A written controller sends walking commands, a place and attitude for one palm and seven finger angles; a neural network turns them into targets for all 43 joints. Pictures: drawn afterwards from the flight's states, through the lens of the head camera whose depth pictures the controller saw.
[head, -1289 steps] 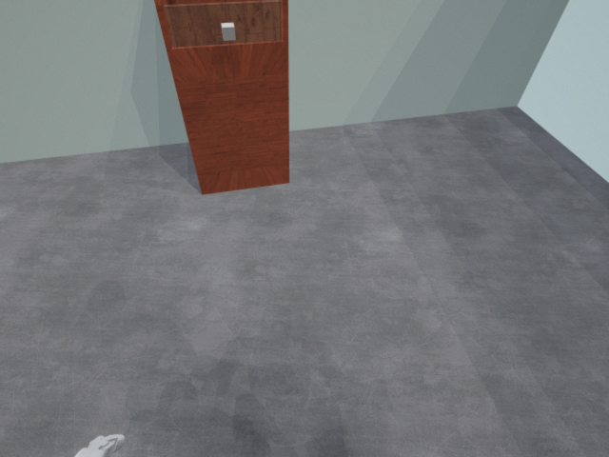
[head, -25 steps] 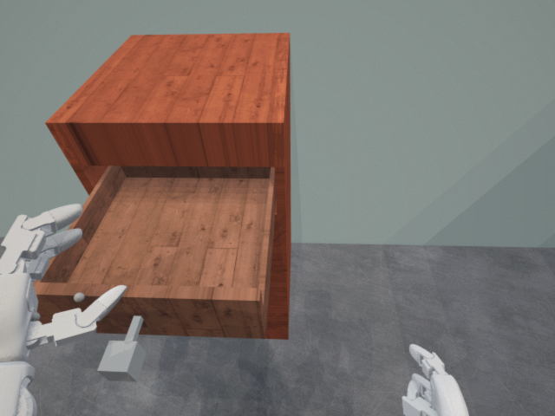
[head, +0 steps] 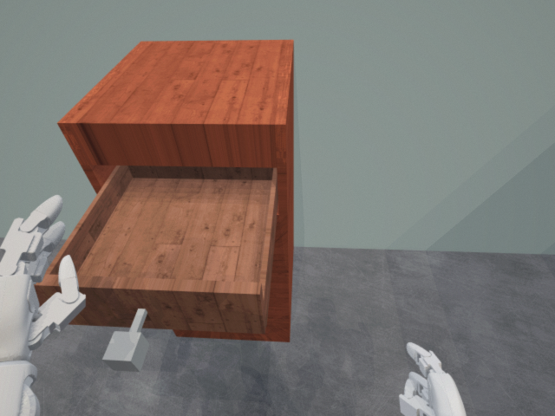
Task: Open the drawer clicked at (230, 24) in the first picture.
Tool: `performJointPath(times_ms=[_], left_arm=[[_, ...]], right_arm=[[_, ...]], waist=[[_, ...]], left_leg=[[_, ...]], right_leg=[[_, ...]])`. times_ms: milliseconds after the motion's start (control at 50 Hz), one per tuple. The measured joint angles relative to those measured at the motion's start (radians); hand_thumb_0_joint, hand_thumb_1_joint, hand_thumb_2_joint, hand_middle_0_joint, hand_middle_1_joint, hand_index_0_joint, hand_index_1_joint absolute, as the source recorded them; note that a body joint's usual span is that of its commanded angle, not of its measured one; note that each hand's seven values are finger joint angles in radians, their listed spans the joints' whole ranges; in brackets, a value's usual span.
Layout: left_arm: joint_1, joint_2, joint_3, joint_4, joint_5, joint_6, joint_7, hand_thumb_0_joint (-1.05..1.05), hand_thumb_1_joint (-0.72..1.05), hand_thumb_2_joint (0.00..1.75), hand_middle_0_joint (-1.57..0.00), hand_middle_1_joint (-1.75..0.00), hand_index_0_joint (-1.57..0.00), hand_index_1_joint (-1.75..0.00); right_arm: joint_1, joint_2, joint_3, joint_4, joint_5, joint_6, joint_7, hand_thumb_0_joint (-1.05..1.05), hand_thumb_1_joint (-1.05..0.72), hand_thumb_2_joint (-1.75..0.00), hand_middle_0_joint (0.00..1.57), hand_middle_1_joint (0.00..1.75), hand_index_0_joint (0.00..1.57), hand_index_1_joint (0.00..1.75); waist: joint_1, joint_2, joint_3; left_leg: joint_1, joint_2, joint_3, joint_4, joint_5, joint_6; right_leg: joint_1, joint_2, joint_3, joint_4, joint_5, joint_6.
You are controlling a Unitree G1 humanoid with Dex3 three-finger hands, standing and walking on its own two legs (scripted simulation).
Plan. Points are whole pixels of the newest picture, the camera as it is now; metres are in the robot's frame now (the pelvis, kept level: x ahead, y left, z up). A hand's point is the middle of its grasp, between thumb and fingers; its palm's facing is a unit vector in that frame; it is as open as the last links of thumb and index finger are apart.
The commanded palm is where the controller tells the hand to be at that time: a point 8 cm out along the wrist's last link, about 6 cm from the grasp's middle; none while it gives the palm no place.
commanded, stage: step back with the hand held close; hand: left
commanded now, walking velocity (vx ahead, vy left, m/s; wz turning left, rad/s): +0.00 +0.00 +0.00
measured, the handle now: (132, 337) +0.22 +0.26 -0.01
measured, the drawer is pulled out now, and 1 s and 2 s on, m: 0.29 0.29 0.29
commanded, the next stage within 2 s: stop stepping back and stand still in 1.12 s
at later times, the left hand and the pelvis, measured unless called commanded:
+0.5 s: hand (40, 330) +0.15 +0.27 +0.15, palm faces +0.32 -0.80 -0.51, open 7.5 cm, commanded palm +0.09 +0.31 +0.18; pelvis -0.05 +0.03 -0.01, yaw +0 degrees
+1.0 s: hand out of the picture +0.06 +0.26 +0.16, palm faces +0.37 -0.79 -0.48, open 7.5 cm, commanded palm -0.01 +0.30 +0.18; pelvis -0.14 +0.02 -0.01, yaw +1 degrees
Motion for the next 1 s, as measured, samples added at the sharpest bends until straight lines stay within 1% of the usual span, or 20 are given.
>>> performJointPath(times_ms=[40,160,240,340,420,500,600,640,680,720,740,780,800,840,860,880,900,940,960,1000], left_arm=[[0.001,-0.001,0.001,0.001,0.001,-0.001,0.000,0.02,0.87,0.89,-0.21,-0.31,-0.21,-0.31],[0.040,0.008,0.044,-0.024,0.012,-0.054,0.001,0.02,0.88,0.90,-0.21,-0.31,-0.21,-0.30],[0.083,0.019,0.040,-0.061,0.014,-0.073,0.005,0.02,0.88,0.90,-0.21,-0.30,-0.21,-0.30],[0.132,0.061,0.054,-0.108,0.013,-0.073,0.007,0.02,0.88,0.90,-0.21,-0.30,-0.21,-0.30],[0.145,0.091,0.083,-0.136,0.011,-0.073,0.013,0.02,0.88,0.90,-0.21,-0.30,-0.21,-0.30],[0.143,0.100,0.104,-0.156,0.018,-0.079,0.020,0.02,0.88,0.90,-0.21,-0.30,-0.21,-0.30],[0.136,0.076,0.108,-0.164,0.034,-0.088,0.029,0.02,0.88,0.90,-0.21,-0.30,-0.21,-0.30],[0.126,0.058,0.106,-0.163,0.040,-0.093,0.035,0.02,0.88,0.90,-0.21,-0.30,-0.21,-0.30],[0.108,0.032,0.094,-0.159,0.039,-0.096,0.040,0.02,0.88,0.90,-0.21,-0.30,-0.21,-0.30],[0.092,0.018,0.074,-0.156,0.033,-0.100,0.041,0.02,0.88,0.90,-0.21,-0.30,-0.21,-0.30],[0.085,0.016,0.064,-0.155,0.032,-0.101,0.040,0.02,0.88,0.90,-0.21,-0.30,-0.21,-0.30],[0.080,0.019,0.051,-0.156,0.032,-0.101,0.038,0.02,0.88,0.90,-0.21,-0.30,-0.21,-0.30],[0.083,0.024,0.052,-0.159,0.032,-0.101,0.037,0.02,0.88,0.90,-0.21,-0.30,-0.21,-0.30],[0.101,0.039,0.066,-0.169,0.032,-0.099,0.040,0.02,0.88,0.90,-0.21,-0.30,-0.21,-0.30],[0.111,0.047,0.075,-0.178,0.029,-0.098,0.042,0.02,0.88,0.90,-0.21,-0.30,-0.21,-0.30],[0.110,0.060,0.084,-0.180,0.027,-0.099,0.045,0.02,0.88,0.90,-0.21,-0.30,-0.21,-0.30],[0.104,0.075,0.094,-0.177,0.027,-0.098,0.047,0.02,0.88,0.90,-0.21,-0.30,-0.21,-0.30],[0.112,0.092,0.111,-0.168,0.020,-0.102,0.049,0.02,0.88,0.90,-0.21,-0.30,-0.21,-0.30],[0.122,0.095,0.117,-0.167,0.018,-0.101,0.049,0.02,0.88,0.90,-0.21,-0.30,-0.21,-0.30],[0.138,0.090,0.118,-0.178,0.015,-0.095,0.053,0.02,0.88,0.90,-0.21,-0.30,-0.21,-0.30]], right_arm=[[0.003,-0.001,-0.001,0.002,0.000,-0.001,0.000,0.01,-0.91,-0.90,0.20,0.30,0.21,0.30],[-0.007,-0.021,-0.011,-0.033,0.009,0.038,0.010,0.01,-0.91,-0.90,0.20,0.30,0.21,0.30],[-0.014,-0.037,-0.033,-0.048,0.015,0.059,0.009,0.01,-0.91,-0.90,0.20,0.30,0.21,0.30],[-0.011,-0.037,-0.054,-0.071,0.023,0.082,0.003,0.01,-0.91,-0.90,0.20,0.30,0.20,0.30],[-0.010,-0.022,-0.055,-0.090,0.024,0.089,0.001,0.01,-0.91,-0.90,0.20,0.30,0.20,0.30],[-0.010,-0.004,-0.042,-0.108,0.018,0.077,0.004,0.01,-0.91,-0.90,0.20,0.30,0.20,0.30],[0.004,0.019,-0.021,-0.119,-0.002,0.047,0.009,0.01,-0.91,-0.90,0.20,0.30,0.21,0.30],[0.011,0.023,-0.013,-0.118,-0.009,0.035,0.010,0.01,-0.91,-0.90,0.20,0.30,0.21,0.30],[0.006,0.016,-0.010,-0.108,-0.008,0.029,0.012,0.01,-0.91,-0.90,0.21,0.30,0.21,0.30],[0.005,0.008,-0.015,-0.093,-0.001,0.031,0.019,0.01,-0.91,-0.90,0.21,0.30,0.21,0.30],[0.006,0.004,-0.019,-0.083,0.003,0.035,0.022,0.01,-0.91,-0.90,0.21,0.30,0.21,0.30],[0.011,0.000,-0.026,-0.062,0.007,0.049,0.021,0.01,-0.91,-0.90,0.21,0.30,0.21,0.30],[0.015,-0.001,-0.027,-0.056,0.008,0.058,0.019,0.01,-0.91,-0.90,0.21,0.30,0.21,0.30],[0.022,-0.005,-0.025,-0.056,0.008,0.069,0.012,0.01,-0.91,-0.90,0.21,0.30,0.21,0.30],[0.026,-0.014,-0.025,-0.065,0.009,0.069,0.008,0.01,-0.91,-0.90,0.21,0.30,0.21,0.30],[0.022,-0.014,-0.031,-0.063,0.008,0.065,0.003,0.01,-0.91,-0.90,0.21,0.30,0.21,0.30],[0.015,-0.007,-0.037,-0.059,0.006,0.061,0.000,0.01,-0.91,-0.90,0.20,0.30,0.21,0.30],[0.009,0.007,-0.042,-0.050,0.000,0.041,0.006,0.01,-0.91,-0.90,0.20,0.30,0.20,0.30],[0.010,0.014,-0.041,-0.049,-0.006,0.028,0.008,0.01,-0.91,-0.90,0.20,0.30,0.20,0.30],[0.013,0.025,-0.038,-0.048,-0.011,0.002,0.017,0.01,-0.91,-0.90,0.20,0.30,0.20,0.30]], waist=[[0.000,0.001,0.001],[-0.039,0.004,-0.020],[-0.054,-0.013,-0.012],[-0.068,-0.045,-0.002],[-0.072,-0.071,0.000],[-0.068,-0.095,-0.001],[-0.060,-0.104,-0.020],[-0.054,-0.098,-0.032],[-0.053,-0.072,-0.027],[-0.060,-0.058,-0.024],[-0.063,-0.059,-0.025],[-0.067,-0.075,-0.028],[-0.071,-0.086,-0.032],[-0.083,-0.102,-0.038],[-0.090,-0.095,-0.038],[-0.098,-0.103,-0.030],[-0.096,-0.117,-0.017],[-0.081,-0.126,-0.006],[-0.079,-0.118,-0.009],[-0.076,-0.096,-0.011]], left_leg=[[0.000,0.001,0.000,0.001,0.001,0.000],[-0.117,0.008,-0.012,0.054,-0.001,0.005],[-0.169,-0.006,-0.003,0.060,0.012,0.013],[-0.201,-0.031,0.013,0.063,0.027,0.028],[-0.224,-0.046,0.022,0.082,0.031,0.037],[-0.250,-0.059,0.033,0.112,0.032,0.044],[-0.289,-0.064,0.036,0.161,0.026,0.041],[-0.316,-0.058,0.033,0.185,0.022,0.035],[-0.341,-0.038,0.019,0.209,0.023,0.026],[-0.370,-0.030,0.007,0.253,-0.016,0.019],[-0.386,-0.033,0.005,0.310,-0.059,0.015],[-0.397,-0.039,0.011,0.414,-0.127,0.012],[-0.384,-0.035,0.020,0.421,-0.141,0.012],[-0.322,-0.016,0.032,0.313,-0.106,0.008],[-0.280,0.001,0.029,0.215,-0.041,0.008],[-0.277,-0.005,0.030,0.183,-0.008,0.008],[-0.282,-0.015,0.036,0.181,-0.002,0.009],[-0.283,-0.014,0.053,0.168,0.003,0.009],[-0.286,-0.005,0.055,0.158,0.010,0.009],[-0.285,0.014,0.053,0.131,0.035,0.005]], right_leg=[[0.001,0.001,0.000,-0.002,0.003,0.000],[-0.081,0.009,-0.013,-0.017,0.033,0.002],[-0.139,-0.005,-0.004,-0.001,0.042,0.014],[-0.191,-0.030,0.010,0.044,0.036,0.033],[-0.226,-0.045,0.018,0.085,0.030,0.042],[-0.268,-0.057,0.029,0.145,0.018,0.047],[-0.289,-0.051,0.037,0.259,-0.055,0.042],[-0.279,-0.039,0.042,0.262,-0.087,0.032],[-0.286,-0.018,0.029,0.250,-0.073,0.022],[-0.290,-0.011,0.013,0.233,-0.053,0.013],[-0.292,-0.014,0.008,0.225,-0.044,0.010],[-0.296,-0.025,0.006,0.210,-0.026,0.010],[-0.299,-0.031,0.007,0.201,-0.017,0.012],[-0.311,-0.039,0.007,0.193,-0.001,0.018],[-0.324,-0.035,-0.001,0.199,0.003,0.023],[-0.340,-0.046,-0.003,0.216,0.003,0.029],[-0.357,-0.052,0.009,0.251,-0.035,0.033],[-0.388,-0.037,0.029,0.365,-0.159,0.039],[-0.398,-0.024,0.027,0.424,-0.206,0.041],[-0.385,-0.006,0.013,0.481,-0.234,0.045]])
